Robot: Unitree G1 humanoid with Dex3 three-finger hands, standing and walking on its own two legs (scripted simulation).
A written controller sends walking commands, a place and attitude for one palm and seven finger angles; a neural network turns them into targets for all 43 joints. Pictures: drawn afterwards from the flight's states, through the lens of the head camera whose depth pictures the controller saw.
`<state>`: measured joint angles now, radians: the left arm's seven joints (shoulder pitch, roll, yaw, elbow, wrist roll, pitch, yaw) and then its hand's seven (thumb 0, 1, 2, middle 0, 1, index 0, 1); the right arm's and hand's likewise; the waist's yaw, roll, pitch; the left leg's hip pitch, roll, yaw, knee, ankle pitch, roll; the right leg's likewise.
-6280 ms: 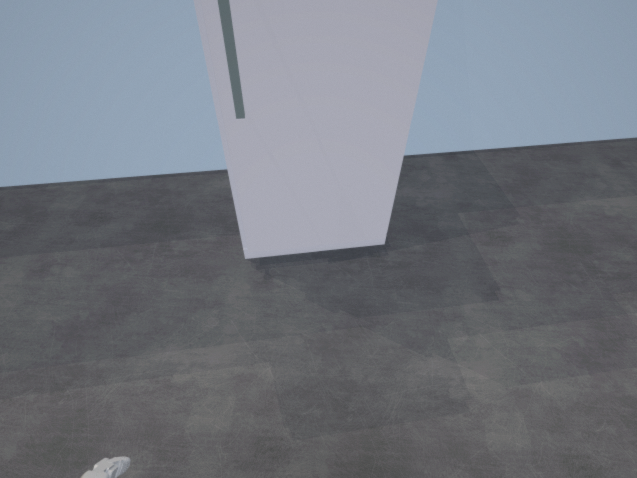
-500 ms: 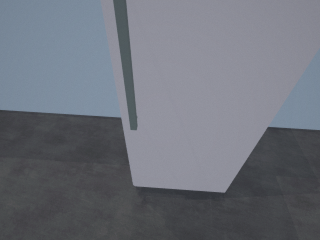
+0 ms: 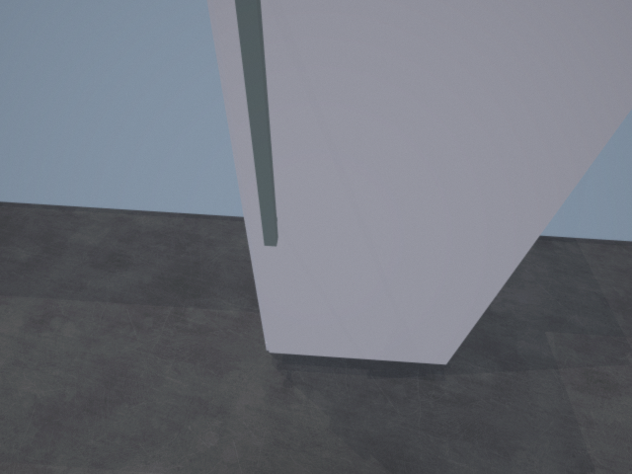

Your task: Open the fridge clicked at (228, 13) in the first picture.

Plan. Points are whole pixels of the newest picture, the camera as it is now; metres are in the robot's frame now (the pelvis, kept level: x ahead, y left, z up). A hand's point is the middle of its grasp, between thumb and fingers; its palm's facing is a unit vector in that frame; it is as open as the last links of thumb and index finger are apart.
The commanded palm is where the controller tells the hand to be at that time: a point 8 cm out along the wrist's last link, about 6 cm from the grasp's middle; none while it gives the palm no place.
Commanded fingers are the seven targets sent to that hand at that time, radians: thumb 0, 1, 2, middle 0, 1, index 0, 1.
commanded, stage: look again from close up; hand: left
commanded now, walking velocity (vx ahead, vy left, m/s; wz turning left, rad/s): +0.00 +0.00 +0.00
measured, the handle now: (263, 132) +0.53 +0.12 +0.15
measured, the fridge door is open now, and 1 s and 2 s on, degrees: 0 0 0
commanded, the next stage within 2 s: raise the hand to about handle height in 0.68 s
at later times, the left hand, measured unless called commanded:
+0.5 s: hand out of the picture +0.00 +0.16 -0.17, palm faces +0.01 -0.98 -0.21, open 7.4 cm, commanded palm none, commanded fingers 0.00 0.90 0.90 -0.20 -0.30 -0.20 -0.30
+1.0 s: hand (190, 385) +0.21 +0.17 +0.02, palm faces +0.23 -0.97 -0.09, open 7.7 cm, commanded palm +0.11 +0.22 -0.04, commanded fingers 0.00 0.62 0.78 -0.22 -0.48 -0.22 -0.48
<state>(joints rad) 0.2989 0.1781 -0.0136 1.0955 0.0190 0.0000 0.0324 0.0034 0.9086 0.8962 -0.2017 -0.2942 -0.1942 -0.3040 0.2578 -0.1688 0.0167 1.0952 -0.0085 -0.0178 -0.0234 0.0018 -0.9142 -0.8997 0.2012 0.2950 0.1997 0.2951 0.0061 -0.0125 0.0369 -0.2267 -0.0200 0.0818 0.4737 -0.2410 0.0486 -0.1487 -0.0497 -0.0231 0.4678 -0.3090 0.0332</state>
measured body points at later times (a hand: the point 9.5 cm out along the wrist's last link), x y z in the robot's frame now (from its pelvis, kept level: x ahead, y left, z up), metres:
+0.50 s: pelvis +0.00 -0.02 +0.00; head +0.01 -0.02 +0.45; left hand +0.00 +0.21 -0.16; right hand +0.03 -0.25 -0.16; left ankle +0.01 +0.09 -0.74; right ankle -0.04 -0.14 -0.74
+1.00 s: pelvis -0.02 -0.03 -0.02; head -0.02 -0.05 +0.43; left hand +0.19 +0.22 +0.03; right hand +0.12 -0.28 -0.12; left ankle +0.01 +0.09 -0.74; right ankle -0.04 -0.14 -0.74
